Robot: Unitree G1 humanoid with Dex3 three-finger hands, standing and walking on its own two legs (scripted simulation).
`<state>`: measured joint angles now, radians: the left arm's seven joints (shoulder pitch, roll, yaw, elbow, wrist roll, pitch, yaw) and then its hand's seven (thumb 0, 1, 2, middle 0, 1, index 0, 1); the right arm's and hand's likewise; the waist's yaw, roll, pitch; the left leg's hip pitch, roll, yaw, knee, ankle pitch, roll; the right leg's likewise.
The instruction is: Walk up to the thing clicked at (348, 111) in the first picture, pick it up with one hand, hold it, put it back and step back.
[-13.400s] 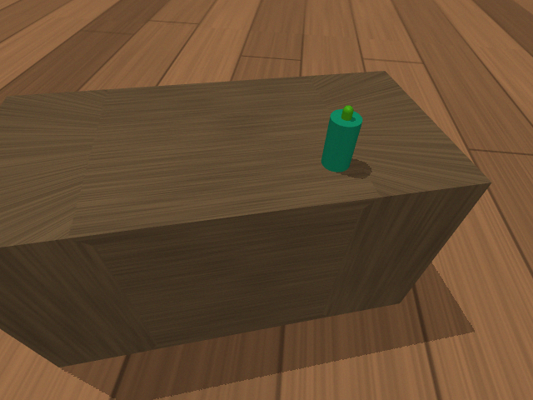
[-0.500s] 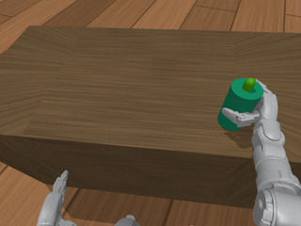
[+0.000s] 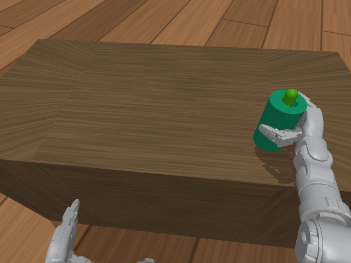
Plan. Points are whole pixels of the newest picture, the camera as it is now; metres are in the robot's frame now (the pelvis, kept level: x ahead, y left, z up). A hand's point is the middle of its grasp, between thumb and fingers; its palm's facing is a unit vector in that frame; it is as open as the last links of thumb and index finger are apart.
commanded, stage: lift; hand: right
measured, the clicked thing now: (279, 118) +0.46 -0.18 +0.09
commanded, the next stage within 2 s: hold in 1.28 s
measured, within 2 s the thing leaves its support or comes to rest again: neither
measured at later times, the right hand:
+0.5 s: hand (294, 116) +0.41 -0.18 +0.16, palm faces +0.13 +0.99 -0.03, open 10.6 cm
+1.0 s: hand (308, 124) +0.35 -0.17 +0.20, palm faces +0.12 +0.99 -0.03, open 10.6 cm
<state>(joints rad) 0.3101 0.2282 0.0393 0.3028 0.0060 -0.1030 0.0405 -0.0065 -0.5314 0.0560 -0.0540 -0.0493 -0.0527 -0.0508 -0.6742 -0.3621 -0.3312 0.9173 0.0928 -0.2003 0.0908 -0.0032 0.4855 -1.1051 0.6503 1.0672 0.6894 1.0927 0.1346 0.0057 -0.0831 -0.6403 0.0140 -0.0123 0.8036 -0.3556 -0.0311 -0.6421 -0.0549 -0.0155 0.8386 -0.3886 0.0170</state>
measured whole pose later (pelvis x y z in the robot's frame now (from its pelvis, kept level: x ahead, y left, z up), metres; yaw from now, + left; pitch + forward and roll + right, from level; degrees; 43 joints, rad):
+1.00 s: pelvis -0.01 +0.01 +0.03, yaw -1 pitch -1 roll +0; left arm 0.27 0.23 0.07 0.55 -0.02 -0.16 0.11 -0.01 -0.52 0.05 -0.04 -0.04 -0.04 -0.04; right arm -0.33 -0.26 -0.21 0.16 0.21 0.25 0.03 -0.01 0.51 -1.12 0.67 1.05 0.71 1.07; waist 0.02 -0.05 -0.03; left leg -0.30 0.03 0.00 0.60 -0.27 -0.02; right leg -0.29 -0.04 -0.01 0.59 -0.28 0.02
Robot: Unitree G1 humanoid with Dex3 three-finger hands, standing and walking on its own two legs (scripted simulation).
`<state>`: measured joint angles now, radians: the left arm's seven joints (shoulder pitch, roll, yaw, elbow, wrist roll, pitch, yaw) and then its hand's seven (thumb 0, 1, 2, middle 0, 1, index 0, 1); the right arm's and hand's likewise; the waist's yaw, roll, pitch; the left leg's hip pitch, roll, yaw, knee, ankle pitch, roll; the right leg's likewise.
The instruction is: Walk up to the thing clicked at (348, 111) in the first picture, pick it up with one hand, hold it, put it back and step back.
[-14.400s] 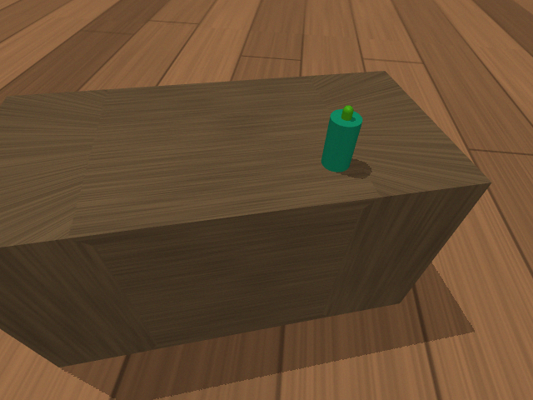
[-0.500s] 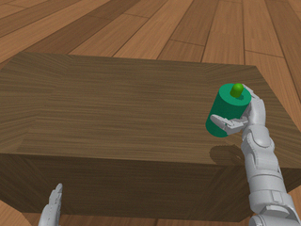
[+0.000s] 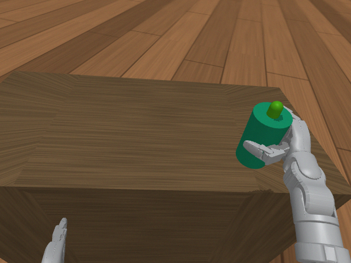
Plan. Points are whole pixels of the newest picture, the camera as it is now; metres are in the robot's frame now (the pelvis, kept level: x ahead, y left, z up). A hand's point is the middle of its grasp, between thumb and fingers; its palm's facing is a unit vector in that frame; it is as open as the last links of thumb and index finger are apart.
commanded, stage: lift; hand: right
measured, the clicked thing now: (263, 132) +0.36 -0.16 +0.18
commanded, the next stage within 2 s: hold in 0.28 s
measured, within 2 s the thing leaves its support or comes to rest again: neither
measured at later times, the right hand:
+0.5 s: hand (274, 133) +0.34 -0.17 +0.20, palm faces +0.10 +0.99 -0.05, open 10.6 cm
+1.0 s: hand (282, 135) +0.32 -0.18 +0.21, palm faces +0.10 +0.99 -0.05, open 10.6 cm
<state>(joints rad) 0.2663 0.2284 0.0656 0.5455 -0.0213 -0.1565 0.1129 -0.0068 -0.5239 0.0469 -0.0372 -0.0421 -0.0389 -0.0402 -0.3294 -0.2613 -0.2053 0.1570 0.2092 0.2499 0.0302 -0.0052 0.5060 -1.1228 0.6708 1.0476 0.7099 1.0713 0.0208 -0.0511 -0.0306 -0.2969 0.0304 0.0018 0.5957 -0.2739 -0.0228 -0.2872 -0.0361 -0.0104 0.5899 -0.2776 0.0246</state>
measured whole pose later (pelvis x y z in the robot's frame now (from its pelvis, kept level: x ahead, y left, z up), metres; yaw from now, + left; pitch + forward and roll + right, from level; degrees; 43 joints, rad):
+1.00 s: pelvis +0.00 +0.00 +0.00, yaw -1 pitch -3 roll +0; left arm 0.24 0.23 0.08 0.64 -0.02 -0.25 0.11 -0.01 -0.54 0.05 -0.05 -0.05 -0.05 -0.05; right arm -0.25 -0.28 -0.25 -0.16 0.24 0.53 0.06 -0.01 0.50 -1.13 0.66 1.05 0.70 1.08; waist 0.00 -0.07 -0.04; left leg -0.25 0.04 0.01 0.58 -0.27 -0.03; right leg -0.25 -0.03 0.00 0.58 -0.27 0.02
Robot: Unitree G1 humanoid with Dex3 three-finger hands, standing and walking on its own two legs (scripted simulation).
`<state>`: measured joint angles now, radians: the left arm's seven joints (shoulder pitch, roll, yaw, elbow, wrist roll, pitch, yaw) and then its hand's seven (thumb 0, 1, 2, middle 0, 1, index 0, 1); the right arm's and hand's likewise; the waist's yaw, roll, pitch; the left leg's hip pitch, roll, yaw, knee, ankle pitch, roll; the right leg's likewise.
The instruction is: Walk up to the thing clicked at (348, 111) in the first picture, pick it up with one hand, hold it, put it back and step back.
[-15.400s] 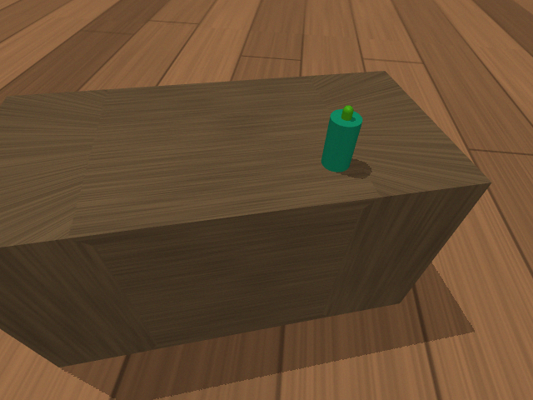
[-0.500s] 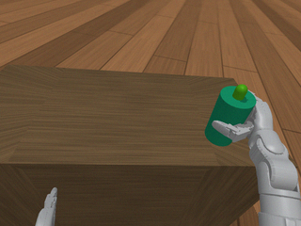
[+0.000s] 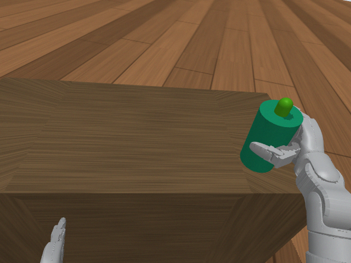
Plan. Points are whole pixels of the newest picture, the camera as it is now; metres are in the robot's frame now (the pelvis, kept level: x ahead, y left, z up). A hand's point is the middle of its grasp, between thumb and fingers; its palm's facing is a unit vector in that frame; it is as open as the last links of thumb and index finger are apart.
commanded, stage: hold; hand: right
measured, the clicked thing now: (270, 133) +0.32 -0.17 +0.22
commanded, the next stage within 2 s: crouch in 1.98 s
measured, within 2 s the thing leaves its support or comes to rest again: neither
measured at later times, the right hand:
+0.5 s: hand (272, 132) +0.33 -0.17 +0.22, palm faces +0.08 +1.00 -0.05, open 10.6 cm
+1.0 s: hand (271, 136) +0.32 -0.17 +0.21, palm faces +0.09 +0.99 -0.06, open 10.6 cm
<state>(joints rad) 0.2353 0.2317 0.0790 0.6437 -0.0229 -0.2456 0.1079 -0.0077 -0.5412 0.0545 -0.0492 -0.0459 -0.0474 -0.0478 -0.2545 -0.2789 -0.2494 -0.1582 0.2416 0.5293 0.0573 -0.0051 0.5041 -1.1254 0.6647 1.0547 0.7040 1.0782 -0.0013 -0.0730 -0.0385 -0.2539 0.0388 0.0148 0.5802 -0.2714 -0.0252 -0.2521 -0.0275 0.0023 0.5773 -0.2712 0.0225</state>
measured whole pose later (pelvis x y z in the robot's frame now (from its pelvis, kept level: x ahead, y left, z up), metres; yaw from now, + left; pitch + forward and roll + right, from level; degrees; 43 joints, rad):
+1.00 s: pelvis +0.00 +0.00 +0.00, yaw +0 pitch -3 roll +0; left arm 0.23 0.23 0.09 0.65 -0.02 -0.28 0.12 -0.01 -0.54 0.05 -0.05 -0.05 -0.05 -0.05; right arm -0.24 -0.28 -0.25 -0.22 0.24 0.58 0.04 -0.01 0.51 -1.13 0.67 1.05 0.71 1.07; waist 0.00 -0.08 -0.04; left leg -0.26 0.04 0.02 0.60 -0.28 -0.03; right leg -0.26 -0.03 0.00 0.60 -0.29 0.02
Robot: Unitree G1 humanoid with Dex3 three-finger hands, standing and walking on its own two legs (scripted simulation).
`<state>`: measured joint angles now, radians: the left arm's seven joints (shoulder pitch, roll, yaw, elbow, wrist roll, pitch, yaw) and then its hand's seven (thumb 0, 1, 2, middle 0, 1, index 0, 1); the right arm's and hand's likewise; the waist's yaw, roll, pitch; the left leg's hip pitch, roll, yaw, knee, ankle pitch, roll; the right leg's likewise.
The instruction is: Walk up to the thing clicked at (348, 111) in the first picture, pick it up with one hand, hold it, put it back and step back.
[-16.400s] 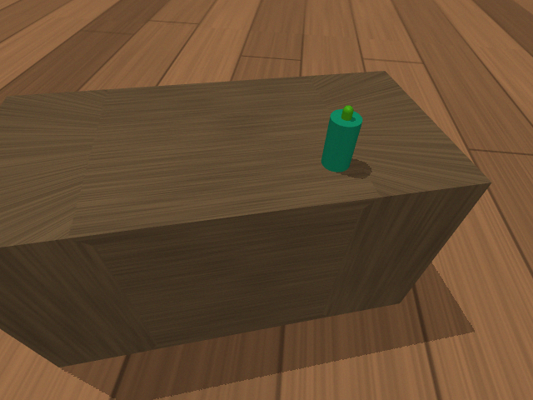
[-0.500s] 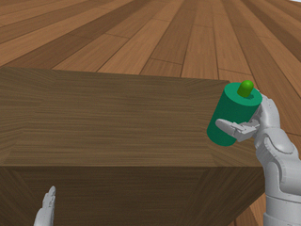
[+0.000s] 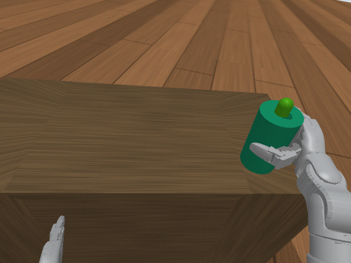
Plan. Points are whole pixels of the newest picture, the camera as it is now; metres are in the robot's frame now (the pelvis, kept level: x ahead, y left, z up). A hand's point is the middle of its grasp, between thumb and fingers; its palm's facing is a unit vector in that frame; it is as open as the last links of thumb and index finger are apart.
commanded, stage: hold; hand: right
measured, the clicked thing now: (270, 133) +0.32 -0.16 +0.22
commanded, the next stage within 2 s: crouch in 0.98 s
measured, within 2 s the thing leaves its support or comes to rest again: neither
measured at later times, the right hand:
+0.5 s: hand (268, 132) +0.32 -0.16 +0.22, palm faces +0.09 +0.99 -0.05, open 10.6 cm
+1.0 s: hand (266, 129) +0.33 -0.16 +0.23, palm faces +0.08 +1.00 -0.05, open 10.6 cm
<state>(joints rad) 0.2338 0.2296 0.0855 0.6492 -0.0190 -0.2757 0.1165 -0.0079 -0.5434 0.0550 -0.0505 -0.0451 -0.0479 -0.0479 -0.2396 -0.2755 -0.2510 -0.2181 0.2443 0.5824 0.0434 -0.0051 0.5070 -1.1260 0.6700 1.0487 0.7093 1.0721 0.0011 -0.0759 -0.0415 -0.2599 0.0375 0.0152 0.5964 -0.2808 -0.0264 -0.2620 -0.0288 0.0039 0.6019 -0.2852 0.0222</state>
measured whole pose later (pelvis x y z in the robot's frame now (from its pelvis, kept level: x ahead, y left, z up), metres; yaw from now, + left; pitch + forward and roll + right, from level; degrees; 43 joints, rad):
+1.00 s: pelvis +0.00 +0.00 +0.00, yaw +0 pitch -3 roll +0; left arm 0.23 0.23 0.09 0.67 -0.02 -0.27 0.11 -0.01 -0.55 0.06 -0.05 -0.04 -0.05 -0.05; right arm -0.31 -0.27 -0.24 -0.17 0.24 0.60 0.04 -0.01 0.51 -1.13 0.67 1.05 0.71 1.07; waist 0.00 -0.08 -0.04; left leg -0.26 0.03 0.02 0.59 -0.28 -0.02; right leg -0.26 -0.03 0.01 0.59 -0.28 0.03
